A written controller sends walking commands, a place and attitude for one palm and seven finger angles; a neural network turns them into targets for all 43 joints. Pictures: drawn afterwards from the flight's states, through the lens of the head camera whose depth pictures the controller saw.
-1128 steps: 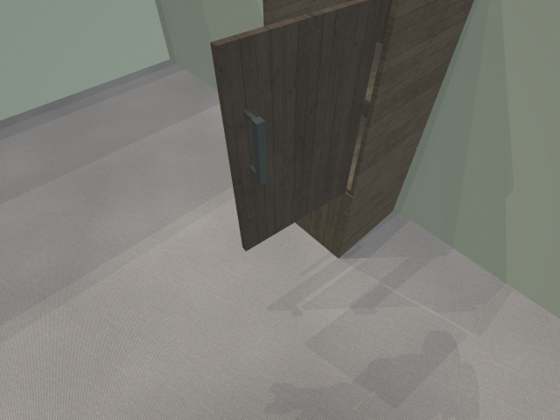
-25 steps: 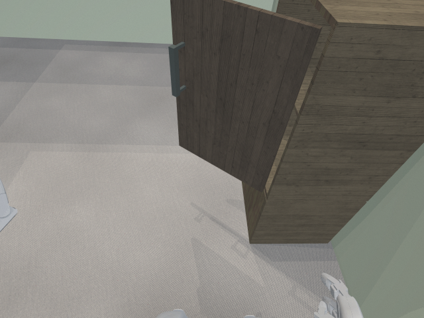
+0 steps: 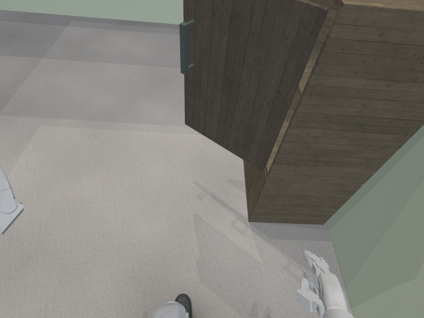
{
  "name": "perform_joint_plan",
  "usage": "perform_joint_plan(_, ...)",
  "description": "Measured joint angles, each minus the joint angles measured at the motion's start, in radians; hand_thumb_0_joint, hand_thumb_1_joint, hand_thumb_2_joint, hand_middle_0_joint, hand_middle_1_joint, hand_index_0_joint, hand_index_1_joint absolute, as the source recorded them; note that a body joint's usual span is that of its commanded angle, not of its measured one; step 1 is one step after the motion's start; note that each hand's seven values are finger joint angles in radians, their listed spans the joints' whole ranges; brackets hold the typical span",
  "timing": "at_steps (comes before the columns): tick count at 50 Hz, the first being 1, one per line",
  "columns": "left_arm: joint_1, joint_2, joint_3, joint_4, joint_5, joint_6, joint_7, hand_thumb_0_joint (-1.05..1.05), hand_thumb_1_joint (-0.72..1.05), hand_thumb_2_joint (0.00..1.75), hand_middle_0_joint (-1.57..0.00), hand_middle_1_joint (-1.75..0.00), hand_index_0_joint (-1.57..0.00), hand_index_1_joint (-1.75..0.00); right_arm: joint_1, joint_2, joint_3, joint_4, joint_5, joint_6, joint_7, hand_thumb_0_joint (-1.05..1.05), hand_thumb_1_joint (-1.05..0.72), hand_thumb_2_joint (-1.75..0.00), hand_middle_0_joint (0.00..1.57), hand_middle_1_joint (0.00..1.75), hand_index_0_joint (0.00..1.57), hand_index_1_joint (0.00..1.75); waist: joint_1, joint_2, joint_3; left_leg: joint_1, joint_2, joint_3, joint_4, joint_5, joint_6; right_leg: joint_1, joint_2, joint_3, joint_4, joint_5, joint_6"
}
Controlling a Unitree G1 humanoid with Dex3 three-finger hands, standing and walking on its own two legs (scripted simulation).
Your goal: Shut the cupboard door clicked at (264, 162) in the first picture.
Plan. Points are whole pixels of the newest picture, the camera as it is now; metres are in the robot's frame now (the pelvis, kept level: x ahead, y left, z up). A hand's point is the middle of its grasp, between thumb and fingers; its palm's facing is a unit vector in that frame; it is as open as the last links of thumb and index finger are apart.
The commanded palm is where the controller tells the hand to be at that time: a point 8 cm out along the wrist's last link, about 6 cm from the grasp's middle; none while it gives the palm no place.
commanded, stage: step back with the hand held close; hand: left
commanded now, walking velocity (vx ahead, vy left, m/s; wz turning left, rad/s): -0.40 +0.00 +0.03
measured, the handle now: (188, 47) +0.85 +0.19 +0.05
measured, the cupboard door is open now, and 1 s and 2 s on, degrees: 53 53 53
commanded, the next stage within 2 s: stop stepping back and stand still in 0.06 s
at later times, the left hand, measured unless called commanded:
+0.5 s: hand out of the picture +0.11 +0.28 +0.18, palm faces +0.37 -0.85 -0.37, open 7.5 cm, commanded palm +0.05 +0.32 +0.19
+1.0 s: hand out of the picture +0.06 +0.29 +0.19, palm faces +0.33 -0.81 -0.48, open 7.4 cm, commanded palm +0.02 +0.34 +0.19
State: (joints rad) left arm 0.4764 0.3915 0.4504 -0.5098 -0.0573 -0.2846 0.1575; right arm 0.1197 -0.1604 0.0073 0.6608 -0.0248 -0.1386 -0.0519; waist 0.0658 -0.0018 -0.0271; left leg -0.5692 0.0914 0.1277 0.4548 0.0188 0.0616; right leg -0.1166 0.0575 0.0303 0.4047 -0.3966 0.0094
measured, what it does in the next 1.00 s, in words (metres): walks backwards: left foot, then right foot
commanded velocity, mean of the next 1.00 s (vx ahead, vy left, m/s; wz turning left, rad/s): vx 0.06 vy -0.07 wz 0.00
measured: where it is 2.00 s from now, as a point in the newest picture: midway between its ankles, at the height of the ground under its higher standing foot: outside the picture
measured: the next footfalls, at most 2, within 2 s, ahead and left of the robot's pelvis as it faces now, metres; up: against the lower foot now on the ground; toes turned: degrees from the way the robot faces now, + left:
left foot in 0.28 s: +0.11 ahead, +0.09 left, +0.00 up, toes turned -1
right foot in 0.52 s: -0.09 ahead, -0.07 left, +0.00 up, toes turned -9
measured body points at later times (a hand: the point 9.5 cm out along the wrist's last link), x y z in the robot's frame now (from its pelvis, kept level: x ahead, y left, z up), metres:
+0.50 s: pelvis -0.10 +0.03 +0.02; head -0.10 +0.07 +0.46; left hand +0.09 +0.32 +0.20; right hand +0.03 -0.21 -0.05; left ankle +0.06 +0.09 -0.72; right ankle -0.13 -0.07 -0.72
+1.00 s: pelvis -0.14 +0.05 +0.01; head -0.16 +0.06 +0.46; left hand +0.04 +0.33 +0.21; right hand -0.02 -0.18 -0.07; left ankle -0.05 +0.15 -0.72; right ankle -0.15 -0.02 -0.72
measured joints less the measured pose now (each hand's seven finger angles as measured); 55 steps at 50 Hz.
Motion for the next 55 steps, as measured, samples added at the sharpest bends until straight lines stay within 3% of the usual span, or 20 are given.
perform_joint_plan(3,-0.061,0.003,-0.058,-0.008,0.002,0.017,-0.022,0.02,0.89,0.90,-0.20,-0.31,-0.20,-0.30,-0.044,0.003,-0.005,-0.005,0.015,0.015,-0.001,0.02,-0.90,-0.90,0.20,0.30,0.20,0.30,-0.027,0.036,0.054,0.024,0.030,-0.017,-0.045,0.060,-0.005,-0.015,0.038,-0.009,0.031,0.044,0.001)
perform_joint_plan(6,-0.009,0.062,-0.052,-0.052,-0.010,0.017,-0.050,0.02,0.89,0.90,-0.21,-0.31,-0.21,-0.30,-0.021,0.013,0.001,-0.038,0.028,0.044,-0.005,0.02,-0.90,-0.90,0.20,0.30,0.21,0.30,-0.081,0.025,0.042,0.039,0.035,-0.025,-0.044,0.073,-0.015,-0.023,0.046,-0.015,0.087,0.025,-0.008)
perform_joint_plan(9,0.084,0.122,-0.017,-0.071,-0.016,0.005,-0.061,0.01,0.88,0.90,-0.21,-0.31,-0.21,-0.30,0.043,0.001,0.000,-0.058,0.025,0.066,-0.016,0.02,-0.90,-0.90,0.20,0.30,0.20,0.30,-0.118,0.004,-0.010,0.024,0.002,-0.058,0.036,-0.087,-0.052,-0.018,0.029,-0.016,0.116,0.009,-0.011)
perform_joint_plan(13,0.150,0.131,0.003,-0.044,-0.005,0.011,-0.037,0.01,0.88,0.90,-0.21,-0.31,-0.21,-0.30,0.155,-0.060,-0.018,-0.042,0.015,0.081,-0.037,0.02,-0.90,-0.90,0.20,0.30,0.20,0.30,-0.093,-0.010,-0.096,0.060,-0.067,-0.121,0.231,-0.265,-0.091,-0.011,-0.003,0.018,0.129,0.001,0.001)
perform_joint_plan(16,0.054,0.082,-0.010,0.043,0.003,0.028,-0.011,0.01,0.88,0.90,-0.21,-0.31,-0.21,-0.30,0.198,-0.102,-0.034,-0.005,0.025,0.075,-0.059,0.02,-0.90,-0.90,0.20,0.30,0.20,0.30,-0.090,0.008,-0.097,0.099,-0.091,-0.151,0.170,-0.161,-0.038,-0.017,-0.014,0.002,0.133,0.002,0.023)
perform_joint_plan(19,-0.021,0.025,-0.003,0.129,-0.003,0.058,0.008,0.01,0.88,0.90,-0.21,-0.31,-0.21,-0.30,0.183,-0.089,-0.026,0.024,0.032,0.058,-0.063,0.02,-0.90,-0.90,0.20,0.30,0.20,0.30,-0.090,-0.004,-0.050,0.122,-0.100,-0.138,0.082,-0.117,-0.012,-0.051,-0.003,0.025,0.172,-0.046,0.002)
perform_joint_plan(22,-0.008,-0.003,-0.018,0.099,-0.012,0.106,0.005,0.01,0.89,0.90,-0.20,-0.31,-0.20,-0.30,0.174,-0.046,-0.013,0.002,0.025,0.029,-0.040,0.02,-0.90,-0.90,0.20,0.30,0.20,0.30,-0.100,-0.014,-0.009,0.160,-0.096,-0.133,-0.055,-0.095,-0.039,-0.073,0.029,-0.005,0.166,-0.071,-0.016)
perform_joint_plan(25,0.092,0.022,-0.040,-0.032,-0.012,0.124,-0.007,0.02,0.89,0.90,-0.20,-0.31,-0.20,-0.30,0.174,-0.008,0.009,-0.044,0.015,0.007,-0.013,0.02,-0.90,-0.90,0.20,0.30,0.20,0.30,-0.108,-0.040,-0.001,0.164,-0.104,-0.109,-0.122,-0.116,-0.076,-0.040,0.038,-0.057,0.052,-0.037,-0.036)
perform_joint_plan(27,0.146,0.054,-0.047,-0.104,-0.008,0.118,-0.016,0.02,0.89,0.90,-0.20,-0.31,-0.20,-0.30,0.158,-0.001,0.015,-0.059,0.004,0.009,-0.005,0.02,-0.90,-0.90,0.20,0.30,0.20,0.30,-0.111,-0.035,0.007,0.127,-0.106,-0.094,-0.060,-0.175,-0.084,-0.040,0.033,-0.066,0.016,0.079,-0.066)
perform_joint_plan(29,0.172,0.094,-0.046,-0.129,-0.009,0.111,-0.020,0.02,0.89,0.90,-0.21,-0.31,-0.21,-0.30,0.149,-0.001,0.016,-0.039,-0.001,0.027,-0.006,0.02,-0.90,-0.90,0.20,0.30,0.20,0.30,-0.100,-0.023,-0.002,0.080,-0.110,-0.112,0.111,-0.276,-0.097,-0.056,0.028,-0.070,0.055,0.129,-0.081)
perform_joint_plan(32,0.149,0.105,-0.035,-0.078,-0.002,0.109,-0.005,0.01,0.88,0.90,-0.21,-0.31,-0.21,-0.30,0.166,-0.006,0.018,0.004,0.007,0.074,-0.015,0.02,-0.90,-0.90,0.20,0.30,0.20,0.30,-0.064,-0.024,-0.063,0.081,-0.101,-0.125,0.340,-0.350,-0.086,-0.074,-0.004,-0.075,0.109,0.086,-0.076)
perform_joint_plan(34,0.080,0.078,-0.028,-0.010,0.007,0.115,0.012,0.01,0.88,0.90,-0.21,-0.31,-0.21,-0.30,0.179,-0.020,0.020,0.018,0.010,0.085,-0.023,0.02,-0.90,-0.90,0.20,0.30,0.20,0.30,-0.051,-0.017,-0.090,0.155,-0.073,-0.123,0.289,-0.377,-0.070,-0.091,-0.035,-0.105,0.153,0.057,-0.056)
perform_joint_plan(35,0.035,0.060,-0.027,0.024,0.009,0.120,0.021,0.01,0.88,0.90,-0.21,-0.31,-0.21,-0.30,0.183,-0.033,0.020,0.017,0.012,0.082,-0.027,0.02,-0.90,-0.90,0.20,0.30,0.20,0.30,-0.054,-0.004,-0.095,0.194,-0.060,-0.132,0.225,-0.390,-0.060,-0.107,-0.041,-0.121,0.188,0.037,-0.046)
perform_joint_plan(36,-0.015,0.041,-0.027,0.058,0.010,0.127,0.029,0.01,0.88,0.90,-0.21,-0.31,-0.21,-0.30,0.177,-0.041,0.017,0.018,0.016,0.078,-0.033,0.02,-0.90,-0.90,0.20,0.30,0.20,0.30,-0.063,-0.001,-0.083,0.194,-0.066,-0.134,0.204,-0.311,-0.050,-0.124,-0.050,-0.125,0.230,0.011,-0.037)
perform_joint_plan(38,-0.076,0.006,-0.022,0.115,0.005,0.139,0.039,0.01,0.89,0.90,-0.21,-0.31,-0.21,-0.30,0.152,-0.036,0.017,0.028,0.022,0.068,-0.037,0.02,-0.90,-0.90,0.20,0.30,0.20,0.30,-0.076,-0.013,-0.049,0.195,-0.087,-0.120,0.212,-0.251,-0.029,-0.161,-0.045,-0.077,0.324,-0.051,-0.027)
perform_joint_plan(41,-0.049,-0.014,-0.031,0.117,0.003,0.165,0.028,0.01,0.89,0.90,-0.20,-0.31,-0.20,-0.30,0.141,-0.003,0.025,0.022,0.014,0.050,-0.023,0.02,-0.90,-0.90,0.20,0.30,0.20,0.30,-0.107,-0.031,-0.025,0.235,-0.099,-0.110,0.121,-0.207,-0.027,-0.218,-0.016,-0.034,0.433,-0.047,-0.022)
perform_joint_plan(44,0.051,-0.002,-0.059,0.032,0.008,0.163,0.009,0.02,0.89,0.90,-0.20,-0.31,-0.20,-0.30,0.158,0.024,0.041,0.000,0.006,0.040,-0.003,0.02,-0.90,-0.90,0.20,0.30,0.20,0.30,-0.113,-0.038,-0.019,0.274,-0.083,-0.105,0.010,-0.160,-0.038,-0.208,0.001,-0.067,0.362,-0.029,-0.021)
perform_joint_plan(48,0.145,0.049,-0.064,-0.041,0.016,0.144,0.002,0.02,0.89,0.90,-0.20,-0.31,-0.20,-0.30,0.179,0.030,0.044,-0.033,0.000,0.053,0.002,0.02,-0.90,-0.90,0.20,0.30,0.20,0.30,-0.106,-0.026,-0.026,0.263,-0.072,-0.105,-0.026,-0.191,-0.052,-0.093,0.007,-0.125,0.118,-0.019,-0.037)
perform_joint_plan(51,0.130,0.080,-0.036,-0.029,0.014,0.138,0.007,0.01,0.89,0.90,-0.21,-0.31,-0.21,-0.30,0.155,0.005,0.029,-0.034,-0.001,0.070,-0.003,0.02,-0.89,-0.90,0.20,0.30,0.20,0.30,-0.083,-0.006,-0.008,0.186,-0.072,-0.102,0.108,-0.285,-0.065,-0.085,0.003,-0.126,0.049,0.155,-0.090)
perform_joint_plan(55,0.069,0.043,-0.039,0.052,0.012,0.125,0.023,0.01,0.88,0.90,-0.21,-0.31,-0.21,-0.30,0.150,-0.040,0.003,0.014,0.014,0.084,-0.006,0.02,-0.90,-0.90,0.20,0.30,0.20,0.30,-0.061,0.015,-0.017,0.118,-0.076,-0.119,0.356,-0.359,-0.073,-0.090,-0.005,-0.125,0.090,0.134,-0.099)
